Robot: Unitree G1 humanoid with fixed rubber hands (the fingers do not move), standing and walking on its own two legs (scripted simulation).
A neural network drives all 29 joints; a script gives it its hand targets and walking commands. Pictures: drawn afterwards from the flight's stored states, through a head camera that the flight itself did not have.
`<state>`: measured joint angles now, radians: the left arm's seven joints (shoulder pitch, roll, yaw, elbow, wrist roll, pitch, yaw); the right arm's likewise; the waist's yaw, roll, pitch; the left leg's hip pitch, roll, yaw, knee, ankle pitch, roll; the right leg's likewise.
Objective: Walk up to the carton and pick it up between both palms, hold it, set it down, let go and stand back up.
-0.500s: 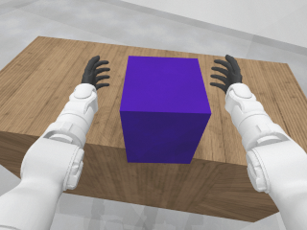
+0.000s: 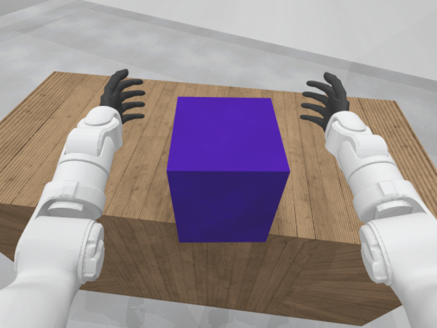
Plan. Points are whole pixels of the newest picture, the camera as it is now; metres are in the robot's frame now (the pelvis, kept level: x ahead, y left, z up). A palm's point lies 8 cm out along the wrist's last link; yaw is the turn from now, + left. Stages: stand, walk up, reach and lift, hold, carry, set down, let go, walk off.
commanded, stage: set down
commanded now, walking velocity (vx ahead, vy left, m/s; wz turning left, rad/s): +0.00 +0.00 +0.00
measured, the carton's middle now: (223, 172) +0.44 +0.01 +0.03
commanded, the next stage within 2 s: none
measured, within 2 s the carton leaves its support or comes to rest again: neither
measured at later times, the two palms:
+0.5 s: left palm (106, 174) +0.35 +0.22 +0.11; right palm (332, 173) +0.36 -0.18 +0.12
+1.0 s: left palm (101, 225) +0.29 +0.22 +0.06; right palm (334, 226) +0.29 -0.19 +0.06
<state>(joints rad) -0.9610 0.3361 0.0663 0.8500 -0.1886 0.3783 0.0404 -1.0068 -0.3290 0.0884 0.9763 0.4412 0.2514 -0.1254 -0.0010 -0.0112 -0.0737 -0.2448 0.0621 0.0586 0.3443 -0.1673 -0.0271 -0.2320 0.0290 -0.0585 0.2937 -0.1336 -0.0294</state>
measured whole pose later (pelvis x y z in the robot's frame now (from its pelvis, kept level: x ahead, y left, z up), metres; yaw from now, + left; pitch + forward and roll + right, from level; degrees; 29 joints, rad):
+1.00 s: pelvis +0.01 +0.01 +0.00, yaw +0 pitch -1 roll +0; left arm -0.04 0.19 0.07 0.09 -0.15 0.26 0.03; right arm -0.05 -0.17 -0.03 0.18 0.23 0.10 -0.09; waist 0.02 -0.02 0.01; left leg -0.12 0.04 0.07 0.32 -0.18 -0.02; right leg -0.13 0.01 -0.05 0.31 -0.17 -0.02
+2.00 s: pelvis +0.02 +0.02 +0.00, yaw -1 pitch -3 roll +0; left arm 0.24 0.21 -0.01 0.33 -0.07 0.04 0.01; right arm 0.26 -0.17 0.00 0.42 0.10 -0.14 -0.01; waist 0.03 0.00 0.05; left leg -0.05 0.04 0.08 0.33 -0.22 -0.01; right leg -0.06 0.01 -0.03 0.31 -0.19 -0.01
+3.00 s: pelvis +0.01 +0.01 +0.00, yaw -1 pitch -4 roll +0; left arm 0.18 0.20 -0.01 0.50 0.00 0.14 0.01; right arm 0.17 -0.18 -0.05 0.71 -0.03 -0.19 0.03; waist 0.01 -0.01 0.07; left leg -0.07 0.04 0.08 0.38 -0.23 -0.01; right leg -0.09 0.01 -0.03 0.37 -0.21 -0.01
